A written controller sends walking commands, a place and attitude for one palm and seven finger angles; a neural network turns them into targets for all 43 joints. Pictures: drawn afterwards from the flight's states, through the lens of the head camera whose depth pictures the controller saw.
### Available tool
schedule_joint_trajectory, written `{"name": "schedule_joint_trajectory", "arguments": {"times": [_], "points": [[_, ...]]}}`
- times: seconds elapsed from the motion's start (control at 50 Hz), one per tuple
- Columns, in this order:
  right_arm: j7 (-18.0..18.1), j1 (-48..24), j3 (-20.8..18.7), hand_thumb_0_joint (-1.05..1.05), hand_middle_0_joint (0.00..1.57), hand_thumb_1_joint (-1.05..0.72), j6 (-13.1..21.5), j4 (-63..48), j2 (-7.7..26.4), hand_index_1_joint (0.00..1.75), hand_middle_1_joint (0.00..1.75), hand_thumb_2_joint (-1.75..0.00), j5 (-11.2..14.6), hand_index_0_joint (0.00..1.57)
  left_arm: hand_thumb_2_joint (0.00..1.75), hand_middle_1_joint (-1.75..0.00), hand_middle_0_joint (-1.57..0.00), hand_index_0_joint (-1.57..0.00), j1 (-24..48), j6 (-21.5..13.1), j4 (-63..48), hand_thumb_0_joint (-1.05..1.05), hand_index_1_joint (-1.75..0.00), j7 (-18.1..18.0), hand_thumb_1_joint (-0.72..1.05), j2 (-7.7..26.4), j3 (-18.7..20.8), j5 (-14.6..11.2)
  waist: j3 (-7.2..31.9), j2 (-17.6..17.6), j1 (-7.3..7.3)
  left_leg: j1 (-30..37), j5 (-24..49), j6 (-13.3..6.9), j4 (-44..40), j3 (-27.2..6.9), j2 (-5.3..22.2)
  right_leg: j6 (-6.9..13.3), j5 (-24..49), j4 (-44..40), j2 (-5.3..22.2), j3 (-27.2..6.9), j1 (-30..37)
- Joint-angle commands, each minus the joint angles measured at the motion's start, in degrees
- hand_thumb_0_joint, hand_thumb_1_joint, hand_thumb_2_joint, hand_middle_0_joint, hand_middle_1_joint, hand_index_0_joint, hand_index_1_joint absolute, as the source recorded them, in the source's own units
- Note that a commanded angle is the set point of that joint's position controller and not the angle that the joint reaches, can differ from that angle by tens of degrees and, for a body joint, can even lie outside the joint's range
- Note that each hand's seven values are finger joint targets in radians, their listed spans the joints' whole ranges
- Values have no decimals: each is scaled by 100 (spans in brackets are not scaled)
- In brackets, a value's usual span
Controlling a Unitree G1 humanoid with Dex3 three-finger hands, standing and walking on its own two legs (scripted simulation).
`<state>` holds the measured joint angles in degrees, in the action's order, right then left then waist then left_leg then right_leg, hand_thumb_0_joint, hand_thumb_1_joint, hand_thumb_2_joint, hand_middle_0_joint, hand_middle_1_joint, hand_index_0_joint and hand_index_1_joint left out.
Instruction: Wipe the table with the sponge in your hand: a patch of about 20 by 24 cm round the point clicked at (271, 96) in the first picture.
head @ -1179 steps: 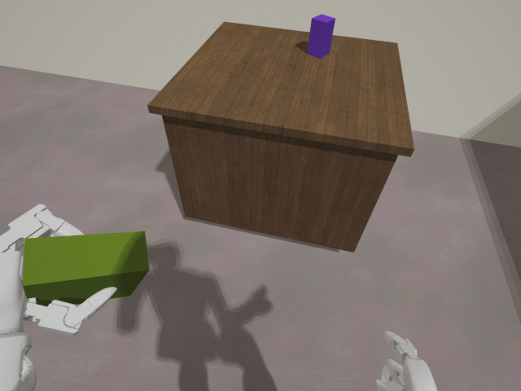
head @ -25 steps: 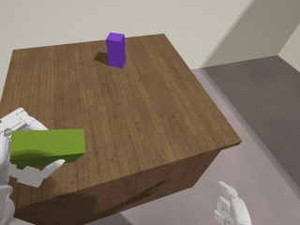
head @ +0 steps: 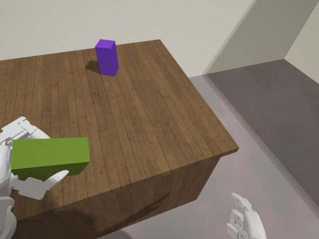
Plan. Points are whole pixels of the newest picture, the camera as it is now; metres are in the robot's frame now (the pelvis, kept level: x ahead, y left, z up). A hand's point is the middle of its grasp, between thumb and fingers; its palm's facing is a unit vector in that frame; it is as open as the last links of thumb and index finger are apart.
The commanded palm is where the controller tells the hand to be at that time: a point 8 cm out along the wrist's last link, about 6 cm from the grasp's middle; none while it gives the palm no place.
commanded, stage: shuffle to correct the standing spot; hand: left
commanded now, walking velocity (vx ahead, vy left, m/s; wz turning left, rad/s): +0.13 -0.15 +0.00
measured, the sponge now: (62, 159) +0.23 +0.21 +0.14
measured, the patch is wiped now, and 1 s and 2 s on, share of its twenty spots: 0.00 0.00 0.00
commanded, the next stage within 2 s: come to a stop and stand still in 0.26 s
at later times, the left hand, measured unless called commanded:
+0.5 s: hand (69, 148) +0.25 +0.20 +0.15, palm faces +0.32 -0.85 -0.41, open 9.2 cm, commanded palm +0.18 +0.24 +0.17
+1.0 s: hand (25, 181) +0.18 +0.26 +0.14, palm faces +0.32 -0.86 -0.40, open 9.2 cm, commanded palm +0.13 +0.30 +0.17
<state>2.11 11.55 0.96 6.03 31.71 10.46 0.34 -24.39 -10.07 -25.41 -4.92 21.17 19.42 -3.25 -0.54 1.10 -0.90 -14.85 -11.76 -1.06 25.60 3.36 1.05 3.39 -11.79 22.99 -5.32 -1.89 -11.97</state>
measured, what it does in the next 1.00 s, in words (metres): stands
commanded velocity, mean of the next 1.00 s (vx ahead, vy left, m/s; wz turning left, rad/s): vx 0.04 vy -0.04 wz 0.00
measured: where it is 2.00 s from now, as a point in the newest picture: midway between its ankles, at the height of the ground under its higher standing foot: outside the picture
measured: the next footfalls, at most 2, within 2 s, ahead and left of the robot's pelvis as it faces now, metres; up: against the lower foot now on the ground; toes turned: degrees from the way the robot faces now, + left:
none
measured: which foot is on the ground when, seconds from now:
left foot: down 0.00-1.00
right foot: down 0.00-1.00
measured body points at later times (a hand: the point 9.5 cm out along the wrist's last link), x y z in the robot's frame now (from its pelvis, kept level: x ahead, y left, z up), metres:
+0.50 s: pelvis +0.03 -0.04 -0.01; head +0.04 -0.04 +0.44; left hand +0.22 +0.24 +0.18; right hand +0.20 -0.28 -0.08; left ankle +0.02 +0.10 -0.74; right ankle +0.00 -0.08 -0.74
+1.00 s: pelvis -0.02 +0.01 +0.00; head -0.01 +0.03 +0.45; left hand +0.16 +0.30 +0.16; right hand +0.15 -0.22 -0.07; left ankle +0.02 +0.10 -0.74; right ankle +0.00 -0.08 -0.74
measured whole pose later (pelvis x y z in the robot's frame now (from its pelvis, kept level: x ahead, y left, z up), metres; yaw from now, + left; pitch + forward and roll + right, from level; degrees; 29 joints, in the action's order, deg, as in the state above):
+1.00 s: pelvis -0.02 +0.01 +0.00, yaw +1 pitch -1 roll -1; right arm 2.4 13.4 -0.4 7.4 32.5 12.0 0.4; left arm -27.3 -13.2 -25.0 -4.2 22.7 18.1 -2.9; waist -2.9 1.2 -1.2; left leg -15.2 -10.7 -2.3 26.8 3.9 0.3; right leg 2.3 -11.1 24.3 -4.2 -1.0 -12.1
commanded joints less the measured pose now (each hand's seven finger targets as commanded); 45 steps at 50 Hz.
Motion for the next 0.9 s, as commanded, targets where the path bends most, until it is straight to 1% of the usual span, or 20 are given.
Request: {"name": "schedule_joint_trajectory", "arguments": {"times": [0.0,0.02,0.1,0.16,0.22,0.34,0.46,0.54,0.58,0.6,0.62,0.64,0.66,0.68,0.7,0.74,0.78,0.8,0.84,0.88], "points": [[63,-531,-352,0,20,-90,268,-909,806,30,30,-90,55,20,130,-160,-120,-120,518,-299,-1413,0,-160,-91,10,1154,811,-97,656,-413,43,676,-175,-106,-200,-580,577,-63,374,-498,633,-670,-354],[65,-496,-336,0,20,-90,255,-886,819,30,30,-90,31,20,130,-160,-120,-120,487,-308,-1371,0,-160,-73,10,1018,695,-123,710,-404,57,672,-117,-129,-105,-539,559,-49,445,-481,645,-677,-333],[81,-495,-383,0,20,-90,248,-899,813,30,30,-90,68,20,130,-160,-120,-120,424,-261,-1507,0,-160,-76,10,1213,869,-153,842,-391,73,784,329,-127,201,-452,516,-12,994,-363,753,-794,-207],[94,-437,-406,0,20,-90,206,-908,820,30,30,-90,68,20,130,-160,-120,-120,290,-262,-1487,0,-160,-68,10,1170,869,-182,953,-208,85,756,660,-144,441,-362,473,-42,1627,-255,837,-840,16],[89,-446,-384,0,20,-90,172,-891,817,30,30,-90,79,20,130,-160,-120,-120,185,-276,-1529,0,-160,-76,10,1144,854,-188,929,-386,118,806,998,-168,489,-336,458,-79,2063,-103,833,-742,58],[99,-453,-410,0,20,-90,87,-915,807,30,30,-90,97,20,130,-160,-120,-120,16,-263,-1450,0,-160,-60,10,1204,968,-205,853,-341,114,776,1215,-200,490,-382,550,-234,2189,-25,759,-659,114],[45,-586,-337,0,20,-90,54,-855,794,30,30,-90,98,20,130,-160,-120,-120,-80,-294,-1348,0,-160,-154,10,1136,926,-186,897,-180,73,655,1023,-158,473,-305,274,-573,3113,-318,1001,-845,478],[58,-690,-321,0,20,-90,50,-821,795,30,30,-90,86,20,130,-160,-120,-120,13,-295,-1359,0,-160,-174,10,1093,833,-161,910,-262,44,899,1137,-190,242,-349,324,-679,2907,-401,954,-765,418],[64,-690,-324,0,20,-90,45,-815,803,30,30,-90,95,20,130,-160,-120,-120,84,-279,-1345,0,-160,-186,10,1072,775,-141,941,-141,37,915,1161,-180,203,-366,330,-677,2821,-462,956,-772,477],[78,-731,-330,0,20,-90,51,-779,808,30,30,-90,93,20,130,-160,-120,-120,123,-268,-1438,0,-160,-193,10,1124,810,-137,945,-285,38,1037,1221,-180,164,-350,325,-627,2820,-464,948,-751,404],[62,546,-587,0,20,-90,467,-481,837,30,30,-90,-36,20,130,-160,-120,-120,5667,-738,-2409,0,-160,-193,10,5253,3929,679,-409,864,82,658,719,-36,405,855,97,-1640,3886,-947,537,-312,-963],[25,-306,-453,0,20,-90,412,-435,545,30,30,-90,-71,20,130,-160,-120,-120,2563,-457,902,0,-160,83,10,1919,1677,200,862,376,-53,694,1067,-109,26,262,-259,-1163,4491,-38,748,-585,414],[-28,-266,-632,0,20,-90,446,-743,929,30,30,-90,72,20,130,-160,-120,-120,1409,-439,779,0,-160,120,10,1261,1157,100,822,-220,-184,1015,1387,-111,184,260,69,-1140,4799,65,945,-1024,461],[-107,-211,-597,0,20,-90,402,-745,959,30,30,-90,92,20,130,-160,-120,-120,1052,-521,47,0,-160,123,10,1057,821,7,1242,-547,-141,964,1496,-266,112,-24,194,-1004,4068,337,1037,-880,815],[-220,-388,-554,0,20,-90,392,-809,866,30,30,-90,169,20,130,-160,-120,-120,533,-545,-278,0,-160,117,10,535,359,-85,1466,-933,-149,1183,1839,-374,178,-149,393,-856,3319,679,992,-734,757],[-313,-473,-517,0,20,-90,384,-978,845,30,30,-90,153,20,130,-160,-120,-120,340,-527,-1164,0,-160,31,10,735,351,-36,1312,-351,-186,806,1667,-329,284,-281,469,-765,2272,397,905,-714,588],[-293,-460,-473,0,20,-90,399,-1005,847,30,30,-90,111,20,130,-160,-120,-120,77,-529,-1358,0,-160,-68,10,986,587,-17,1037,238,-168,459,936,-202,355,-315,254,-659,1962,-112,977,-956,462],[-260,-552,-425,0,20,-90,389,-935,836,30,30,-90,121,20,130,-160,-120,-120,-124,-552,-1378,0,-160,-152,10,1235,862,-58,938,226,-173,426,579,-168,336,-291,199,-595,1746,-266,1052,-1008,332],[-139,-496,-392,0,20,-90,411,-956,795,30,30,-90,74,20,130,-160,-120,-120,67,-624,-1321,0,-160,-184,10,1329,1034,-98,759,411,-115,372,83,-119,243,-439,76,-379,680,-574,1151,-1162,3],[-12,-490,-349,0,20,-90,430,-938,773,30,30,-90,46,20,130,-160,-120,-120,268,-667,-1202,0,-160,-185,10,1388,1123,-117,476,42,-68,551,-238,-120,45,-517,99,-229,-421,-858,1088,-1203,-509]]}}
